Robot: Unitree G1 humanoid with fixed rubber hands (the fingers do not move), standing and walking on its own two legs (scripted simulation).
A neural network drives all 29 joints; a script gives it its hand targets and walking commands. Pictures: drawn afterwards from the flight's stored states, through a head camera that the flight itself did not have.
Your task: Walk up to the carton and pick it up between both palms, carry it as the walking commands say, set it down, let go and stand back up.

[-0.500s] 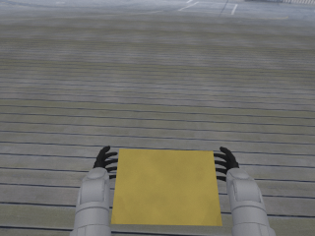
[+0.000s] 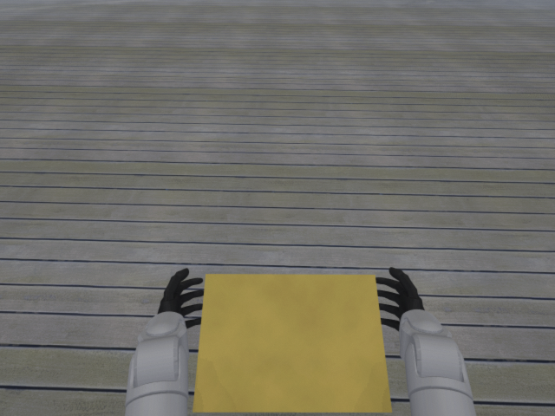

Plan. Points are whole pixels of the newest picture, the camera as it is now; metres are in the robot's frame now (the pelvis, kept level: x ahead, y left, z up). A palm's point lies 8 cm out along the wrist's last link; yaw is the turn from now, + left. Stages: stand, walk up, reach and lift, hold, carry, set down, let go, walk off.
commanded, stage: set down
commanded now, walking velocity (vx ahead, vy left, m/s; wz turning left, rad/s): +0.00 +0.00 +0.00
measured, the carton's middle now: (288, 342) +0.30 +0.01 -0.07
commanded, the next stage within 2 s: none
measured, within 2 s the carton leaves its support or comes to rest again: neither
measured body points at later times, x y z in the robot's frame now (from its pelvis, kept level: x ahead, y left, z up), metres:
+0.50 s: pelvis +0.00 +0.00 -0.02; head +0.05 +0.01 +0.43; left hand +0.30 +0.19 -0.05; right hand +0.31 -0.16 -0.05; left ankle +0.04 +0.10 -0.75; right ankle +0.00 -0.09 -0.75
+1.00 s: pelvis -0.05 +0.01 -0.08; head +0.10 +0.02 +0.34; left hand +0.33 +0.20 -0.13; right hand +0.34 -0.16 -0.13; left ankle +0.04 +0.10 -0.75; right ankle +0.00 -0.09 -0.75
